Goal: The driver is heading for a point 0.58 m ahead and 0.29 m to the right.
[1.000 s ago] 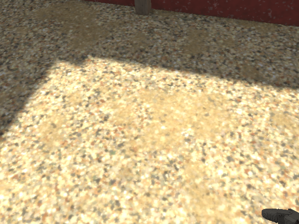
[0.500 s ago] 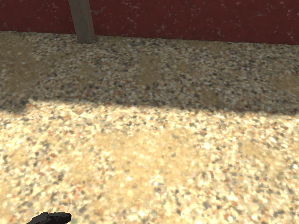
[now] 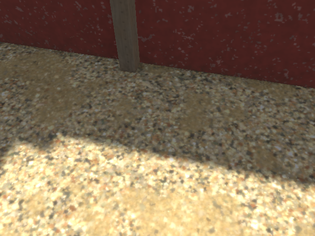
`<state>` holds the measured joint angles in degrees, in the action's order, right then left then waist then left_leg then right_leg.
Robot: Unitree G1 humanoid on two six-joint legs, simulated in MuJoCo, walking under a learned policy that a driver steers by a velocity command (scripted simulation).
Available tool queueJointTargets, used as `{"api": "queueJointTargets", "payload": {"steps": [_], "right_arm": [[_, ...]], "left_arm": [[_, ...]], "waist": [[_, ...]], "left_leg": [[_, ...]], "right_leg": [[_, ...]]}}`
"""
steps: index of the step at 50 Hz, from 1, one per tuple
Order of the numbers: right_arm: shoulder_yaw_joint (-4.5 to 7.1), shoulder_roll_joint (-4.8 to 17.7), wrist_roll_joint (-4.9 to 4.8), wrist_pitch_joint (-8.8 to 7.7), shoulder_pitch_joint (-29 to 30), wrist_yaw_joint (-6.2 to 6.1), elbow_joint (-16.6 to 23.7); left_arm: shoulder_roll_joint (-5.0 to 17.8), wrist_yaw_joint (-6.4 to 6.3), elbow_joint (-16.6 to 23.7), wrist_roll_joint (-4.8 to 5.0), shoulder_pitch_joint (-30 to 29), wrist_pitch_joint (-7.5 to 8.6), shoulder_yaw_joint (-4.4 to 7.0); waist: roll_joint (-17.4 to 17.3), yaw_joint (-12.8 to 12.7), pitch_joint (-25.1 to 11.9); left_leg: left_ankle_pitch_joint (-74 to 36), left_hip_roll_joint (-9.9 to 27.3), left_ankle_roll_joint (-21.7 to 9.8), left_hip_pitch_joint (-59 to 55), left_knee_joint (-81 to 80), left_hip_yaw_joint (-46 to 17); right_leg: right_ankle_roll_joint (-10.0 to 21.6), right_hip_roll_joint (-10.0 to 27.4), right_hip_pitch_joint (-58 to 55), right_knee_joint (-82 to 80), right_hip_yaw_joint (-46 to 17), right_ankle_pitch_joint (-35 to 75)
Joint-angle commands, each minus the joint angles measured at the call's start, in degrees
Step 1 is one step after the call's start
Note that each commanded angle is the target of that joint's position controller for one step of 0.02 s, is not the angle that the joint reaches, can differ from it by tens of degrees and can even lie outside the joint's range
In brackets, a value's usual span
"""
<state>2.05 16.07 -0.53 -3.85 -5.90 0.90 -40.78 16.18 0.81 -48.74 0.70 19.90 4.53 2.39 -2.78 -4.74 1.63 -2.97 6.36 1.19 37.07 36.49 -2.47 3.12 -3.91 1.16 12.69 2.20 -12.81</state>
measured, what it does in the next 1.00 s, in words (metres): walks ahead, turning right: left foot, then right foot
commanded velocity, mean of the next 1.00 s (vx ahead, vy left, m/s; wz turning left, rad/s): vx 0.48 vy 0.00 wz -0.46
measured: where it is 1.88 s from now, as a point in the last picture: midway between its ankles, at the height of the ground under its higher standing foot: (222, 195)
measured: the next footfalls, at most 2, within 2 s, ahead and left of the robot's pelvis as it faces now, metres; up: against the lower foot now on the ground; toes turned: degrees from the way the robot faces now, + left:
left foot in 0.14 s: +0.26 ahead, +0.15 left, +0.00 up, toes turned -2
right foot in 0.66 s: +0.48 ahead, -0.16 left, +0.00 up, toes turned -23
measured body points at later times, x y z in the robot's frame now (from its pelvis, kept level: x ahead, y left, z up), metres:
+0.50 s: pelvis +0.27 +0.03 +0.00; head +0.29 +0.02 +0.45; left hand +0.51 +0.24 -0.10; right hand +0.24 -0.26 -0.13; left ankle +0.22 +0.15 -0.75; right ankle +0.39 -0.16 -0.69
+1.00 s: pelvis +0.51 -0.10 +0.00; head +0.54 -0.14 +0.45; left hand +0.71 +0.12 -0.10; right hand +0.58 -0.43 -0.09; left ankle +0.77 -0.04 -0.69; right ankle +0.44 -0.15 -0.75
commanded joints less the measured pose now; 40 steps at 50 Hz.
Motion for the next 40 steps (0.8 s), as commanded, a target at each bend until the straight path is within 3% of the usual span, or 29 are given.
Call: {"api": "queueJointTargets", "payload": {"steps": [1,4,5,6,7,8,9,10,11,12,14,18,23,26,28,30,31,32,33,34,35,36,37,38,39,40], "right_arm": [[0.71,3.63,-0.32,-1.46,7.47,0.89,5.89],[1.46,5.70,-0.21,-2.17,5.51,1.37,5.70],[2.03,6.68,-0.14,-2.38,1.85,1.23,4.75],[3.33,9.04,0.04,-2.47,-5.66,0.75,2.56],[4.52,12.82,0.99,-2.37,-15.53,0.10,1.11],[5.56,17.06,1.36,-1.65,-18.76,0.06,-0.03],[4.16,11.27,0.95,-1.48,-18.89,0.09,0.42],[3.27,8.57,0.70,-1.51,-15.38,-0.12,0.49],[2.81,7.28,0.79,-1.59,-11.77,-0.20,0.60],[2.40,5.57,0.88,-1.72,-9.00,-0.10,0.31],[2.29,4.31,1.34,-2.46,-6.13,-0.10,-0.24],[3.29,6.37,1.23,-3.26,-5.53,-0.52,-2.29],[4.05,8.85,0.91,-2.33,-6.99,-1.34,-3.90],[4.61,10.23,0.06,-1.35,-9.52,-1.45,-5.30],[5.02,11.17,-0.67,-0.48,-10.20,-1.43,-5.98],[5.53,12.82,-1.27,0.33,-9.38,-1.61,-5.89],[5.71,13.43,-1.59,0.81,-8.72,-1.70,-5.71],[5.44,12.92,-1.82,1.22,-7.75,-1.78,-5.41],[4.42,10.52,-0.41,0.96,-8.74,-1.98,-4.62],[1.74,1.80,1.97,-0.40,-13.50,-1.45,-1.14],[2.08,6.17,-0.13,-2.61,-8.44,-0.75,-0.67],[2.87,9.14,-2.29,-3.76,-3.07,-0.33,1.00],[2.58,8.48,-1.66,-4.44,-2.57,-0.62,0.92],[2.84,8.59,-0.02,-4.56,-2.92,-1.08,0.10],[3.21,9.04,0.61,-4.04,-4.06,-1.09,-0.35],[3.33,8.91,0.80,-3.35,-4.60,-0.96,-0.36]], "left_arm": [[10.43,-0.55,1.36,0.66,2.13,-0.27,2.54],[11.49,-1.16,0.86,0.77,1.79,-1.26,3.13],[11.75,-1.26,0.98,0.77,0.70,-1.52,3.20],[10.38,-1.24,1.12,0.37,0.51,-1.63,2.66],[6.76,-1.18,2.69,-0.81,0.25,-1.47,1.26],[0.32,-1.00,3.83,-0.09,8.23,-0.48,-0.54],[5.87,-0.96,2.89,1.24,6.07,0.08,0.66],[9.41,-0.95,4.37,2.27,1.06,0.23,1.90],[8.98,-1.19,5.10,1.89,-1.83,0.13,1.94],[8.32,-1.27,5.47,1.13,-3.33,-0.18,2.16],[6.16,-1.09,5.23,1.24,-1.55,-1.61,2.28],[3.59,-0.99,7.44,0.74,-4.54,-3.41,1.97],[2.17,0.85,10.21,0.55,-12.49,-2.72,1.22],[2.41,1.72,12.60,0.56,-17.31,-2.82,1.14],[3.23,2.19,14.00,0.51,-18.80,-2.99,1.44],[4.95,2.38,14.52,0.33,-16.71,-3.34,2.39],[6.53,2.28,13.71,0.40,-12.12,-3.57,3.38],[9.05,1.84,11.43,0.63,-3.35,-3.75,5.06],[13.84,0.70,8.79,0.89,6.57,-4.38,7.22],[20.30,0.30,9.47,1.38,3.73,-3.87,7.84],[15.80,0.88,11.84,0.80,4.55,-2.58,6.31],[12.30,1.18,11.16,0.30,2.67,-1.53,5.27],[10.82,1.15,11.27,0.45,-0.28,-1.00,4.78],[8.97,0.98,11.88,0.32,-4.22,-0.93,4.22],[7.50,0.69,12.90,-0.36,-6.46,-0.86,3.63],[7.41,0.46,13.36,-0.61,-7.14,-0.81,3.54]], "waist": [[5.32,-0.19,3.06],[6.71,2.26,1.72],[7.12,4.73,-0.21],[6.21,8.40,-5.37],[1.84,12.44,-14.62],[-14.04,9.18,-22.77],[-10.71,11.28,-21.91],[-7.03,11.22,-13.38],[-3.77,9.74,-9.04],[-2.81,8.32,-5.34],[-4.21,5.60,-3.20],[-1.26,4.57,0.27],[0.32,7.24,2.21],[0.77,8.79,3.68],[0.36,8.49,3.97],[-1.25,6.13,1.35],[-1.80,3.21,-1.65],[-0.77,-1.83,-6.08],[4.47,-5.63,-11.21],[19.96,2.25,-14.58],[12.35,-1.71,-21.62],[8.99,-2.26,-13.49],[5.56,0.12,-8.88],[3.89,2.55,-6.12],[4.87,4.46,-5.38],[5.38,5.28,-5.10]], "left_leg": [[-0.66,-1.92,-0.68,-1.88,-5.24,0.45],[4.98,-3.17,-2.24,-6.48,-8.36,0.02],[6.31,-4.35,-3.14,-12.42,-9.84,1.25],[6.04,-4.87,-4.73,-24.18,-10.58,2.15],[5.01,3.78,-8.10,-41.23,-7.49,-5.84],[17.03,17.46,-16.24,-60.50,-12.23,-30.49],[25.55,17.21,-15.88,-58.36,-17.63,-36.76],[25.60,15.65,-13.51,-51.85,-18.81,-28.14],[20.62,13.64,-12.40,-44.92,-20.08,-21.69],[15.85,11.59,-11.90,-38.95,-22.03,-16.53],[10.58,9.46,-11.43,-32.17,-25.63,-9.43],[2.95,9.73,-12.52,-29.49,-29.20,-0.68],[0.35,8.09,-10.99,-31.66,-29.89,8.96],[-0.56,9.64,-10.23,-36.66,-28.75,11.18],[-5.16,10.76,-9.29,-40.60,-26.07,12.33],[-22.28,10.84,-8.03,-42.79,-19.01,14.06],[-30.55,10.19,-7.28,-42.50,-11.59,15.07],[-32.22,8.06,-5.57,-38.60,0.11,16.82],[-16.81,5.56,-2.71,-25.08,17.52,16.98],[35.29,-6.45,1.01,0.61,37.26,11.87],[38.14,-7.49,0.14,6.60,43.47,-2.02],[32.15,-4.86,-1.27,11.24,42.45,-2.31],[26.94,-2.30,-2.17,9.28,37.60,-2.26],[23.68,-0.49,-1.87,5.28,32.54,-2.42],[21.34,0.62,-1.62,1.18,29.75,-2.94],[20.13,0.65,-1.01,-1.03,27.78,-2.80]], "right_leg": [[8.63,16.48,1.63,-2.62,-9.35,13.37],[7.14,18.24,-1.70,2.20,-12.33,16.87],[6.29,17.32,-1.14,6.23,-11.98,22.22],[4.69,14.08,1.61,15.06,-10.00,26.63],[2.40,10.24,11.39,31.24,-7.46,16.53],[-1.62,1.21,33.39,51.16,-3.61,-15.16],[-1.76,3.08,39.20,58.88,-10.21,-20.49],[-1.48,5.55,42.56,60.86,-9.99,-15.89],[-1.69,8.03,41.46,59.77,-8.50,-11.22],[-1.95,9.51,40.01,57.09,-8.40,-7.97],[-2.42,11.41,34.70,54.46,-8.48,-4.41],[-3.71,12.34,37.37,47.97,-8.30,1.21],[-3.09,11.22,35.61,31.84,-4.05,13.96],[-1.71,10.57,36.41,26.54,-2.07,13.13],[-0.19,9.61,36.52,24.58,-0.69,9.32],[2.03,6.37,31.12,24.10,2.36,3.51],[3.48,3.92,24.76,23.73,4.03,1.31],[5.48,0.99,12.59,20.29,4.98,3.96],[8.45,4.56,-5.03,19.01,-3.72,4.68],[18.76,18.80,-20.88,12.43,-36.81,-6.14],[21.10,23.05,-23.51,3.68,-50.59,-14.10],[18.01,21.91,-18.73,2.30,-42.89,-9.84],[15.93,19.37,-10.95,2.90,-35.65,-3.86],[14.29,17.02,-3.59,2.95,-29.98,2.93],[13.67,15.34,1.17,1.96,-26.59,8.05],[13.76,14.62,3.86,0.88,-25.36,11.04]]}}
